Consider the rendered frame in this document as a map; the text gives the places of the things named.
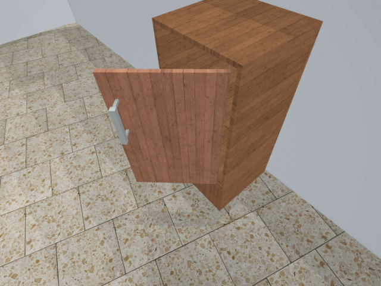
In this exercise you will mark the cupboard door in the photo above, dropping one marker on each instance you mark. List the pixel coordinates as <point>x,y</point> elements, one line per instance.
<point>175,117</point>

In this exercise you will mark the handle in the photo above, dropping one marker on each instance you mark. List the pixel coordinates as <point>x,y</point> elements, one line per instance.
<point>122,134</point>

